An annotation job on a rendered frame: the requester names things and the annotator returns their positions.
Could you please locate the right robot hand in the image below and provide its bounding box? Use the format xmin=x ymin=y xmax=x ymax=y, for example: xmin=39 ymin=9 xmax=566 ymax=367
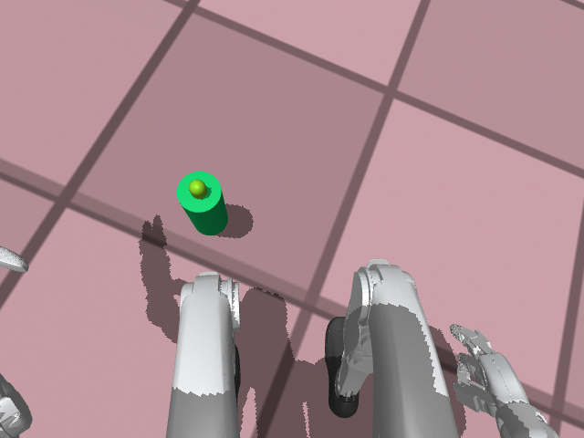
xmin=450 ymin=324 xmax=530 ymax=418

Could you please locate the right robot arm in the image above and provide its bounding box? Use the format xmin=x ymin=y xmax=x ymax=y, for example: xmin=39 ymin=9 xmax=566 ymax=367
xmin=495 ymin=402 xmax=558 ymax=438

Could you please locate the bottle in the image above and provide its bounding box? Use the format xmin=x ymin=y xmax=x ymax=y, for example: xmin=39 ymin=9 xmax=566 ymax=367
xmin=177 ymin=172 xmax=228 ymax=235

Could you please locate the right robot foot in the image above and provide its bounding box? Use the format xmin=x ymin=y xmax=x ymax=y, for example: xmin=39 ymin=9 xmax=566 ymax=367
xmin=325 ymin=317 xmax=359 ymax=418

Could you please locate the left robot hand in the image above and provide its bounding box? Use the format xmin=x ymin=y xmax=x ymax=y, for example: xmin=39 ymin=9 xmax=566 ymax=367
xmin=0 ymin=246 xmax=29 ymax=273

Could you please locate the left robot arm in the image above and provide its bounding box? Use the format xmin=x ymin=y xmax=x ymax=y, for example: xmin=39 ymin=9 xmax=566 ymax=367
xmin=0 ymin=373 xmax=32 ymax=438

